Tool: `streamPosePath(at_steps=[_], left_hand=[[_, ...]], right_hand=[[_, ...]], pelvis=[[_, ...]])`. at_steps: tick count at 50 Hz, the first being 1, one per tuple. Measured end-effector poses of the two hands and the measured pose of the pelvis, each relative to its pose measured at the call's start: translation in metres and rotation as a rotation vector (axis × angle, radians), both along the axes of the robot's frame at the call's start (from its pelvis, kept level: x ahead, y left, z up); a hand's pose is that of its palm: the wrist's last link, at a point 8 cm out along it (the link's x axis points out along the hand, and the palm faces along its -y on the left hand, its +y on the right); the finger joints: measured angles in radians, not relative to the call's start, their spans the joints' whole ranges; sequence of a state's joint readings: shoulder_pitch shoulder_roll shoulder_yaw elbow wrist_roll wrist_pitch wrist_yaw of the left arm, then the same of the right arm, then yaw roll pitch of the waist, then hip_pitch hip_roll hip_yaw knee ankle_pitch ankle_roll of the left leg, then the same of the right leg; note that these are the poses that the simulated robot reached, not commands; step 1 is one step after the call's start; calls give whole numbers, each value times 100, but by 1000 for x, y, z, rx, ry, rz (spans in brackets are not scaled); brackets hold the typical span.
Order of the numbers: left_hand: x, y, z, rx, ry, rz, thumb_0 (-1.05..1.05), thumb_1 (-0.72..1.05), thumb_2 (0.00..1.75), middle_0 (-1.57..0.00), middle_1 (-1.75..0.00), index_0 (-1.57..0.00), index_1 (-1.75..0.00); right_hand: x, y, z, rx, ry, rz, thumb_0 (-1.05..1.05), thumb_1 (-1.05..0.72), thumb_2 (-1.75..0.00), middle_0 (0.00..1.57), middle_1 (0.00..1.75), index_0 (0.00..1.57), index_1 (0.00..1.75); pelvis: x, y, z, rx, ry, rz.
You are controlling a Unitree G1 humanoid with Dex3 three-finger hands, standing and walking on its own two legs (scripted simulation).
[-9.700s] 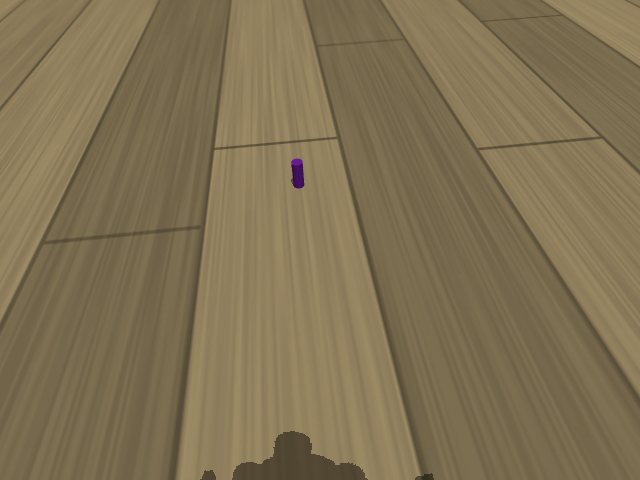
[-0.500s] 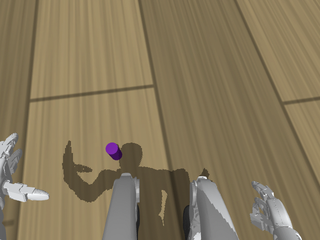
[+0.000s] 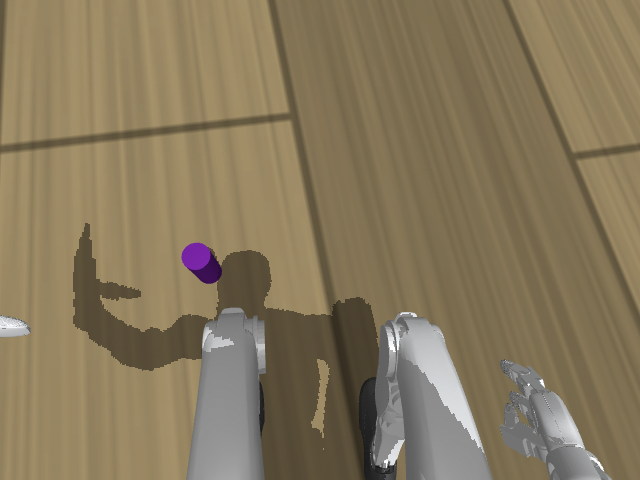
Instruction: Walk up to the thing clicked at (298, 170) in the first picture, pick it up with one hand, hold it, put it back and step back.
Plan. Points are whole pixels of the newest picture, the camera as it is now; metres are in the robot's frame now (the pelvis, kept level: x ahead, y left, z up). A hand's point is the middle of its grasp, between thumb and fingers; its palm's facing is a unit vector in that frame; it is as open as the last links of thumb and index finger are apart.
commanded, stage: go down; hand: left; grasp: from the side
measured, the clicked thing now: (203, 264) +0.43 +0.25 -0.39
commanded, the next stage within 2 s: approach in 1.24 s
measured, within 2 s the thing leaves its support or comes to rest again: neither
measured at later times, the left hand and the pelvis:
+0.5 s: hand out of the picture +0.33 +0.42 -0.06, palm faces +0.20 -0.96 -0.19, open 17.0 cm; pelvis -0.01 +0.00 -0.06, yaw -1 degrees
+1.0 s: hand out of the picture +0.35 +0.42 -0.08, palm faces +0.20 -0.97 -0.16, open 17.4 cm; pelvis -0.01 +0.00 -0.08, yaw -2 degrees
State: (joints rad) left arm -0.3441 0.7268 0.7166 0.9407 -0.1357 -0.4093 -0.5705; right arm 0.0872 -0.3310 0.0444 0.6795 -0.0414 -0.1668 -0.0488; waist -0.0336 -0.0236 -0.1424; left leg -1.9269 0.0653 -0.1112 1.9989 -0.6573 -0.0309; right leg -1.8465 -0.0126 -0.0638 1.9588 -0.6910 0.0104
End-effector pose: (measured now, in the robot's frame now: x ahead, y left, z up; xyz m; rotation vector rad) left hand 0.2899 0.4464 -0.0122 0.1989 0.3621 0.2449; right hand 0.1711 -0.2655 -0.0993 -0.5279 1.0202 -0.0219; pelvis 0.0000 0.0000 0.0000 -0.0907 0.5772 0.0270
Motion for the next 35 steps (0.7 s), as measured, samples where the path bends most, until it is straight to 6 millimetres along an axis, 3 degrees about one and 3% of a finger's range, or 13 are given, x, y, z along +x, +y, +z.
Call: streamPosePath(at_steps=[17,35], left_hand=[[11,13,-26,-20,-94,-23,-1,-41,13,-3,-12,-3,-11],[19,20,-42,-36,-132,-31,-1,-49,13,-3,-12,-2,-11]], right_hand=[[-10,-3,-40,-28,12,33,0,-90,-90,21,30,20,30],[-37,-6,-65,-36,72,19,0,-91,-90,21,30,20,30]], pelvis=[[-11,1,-44,-10,-24,-12],[-16,2,-70,-17,-39,-19]])
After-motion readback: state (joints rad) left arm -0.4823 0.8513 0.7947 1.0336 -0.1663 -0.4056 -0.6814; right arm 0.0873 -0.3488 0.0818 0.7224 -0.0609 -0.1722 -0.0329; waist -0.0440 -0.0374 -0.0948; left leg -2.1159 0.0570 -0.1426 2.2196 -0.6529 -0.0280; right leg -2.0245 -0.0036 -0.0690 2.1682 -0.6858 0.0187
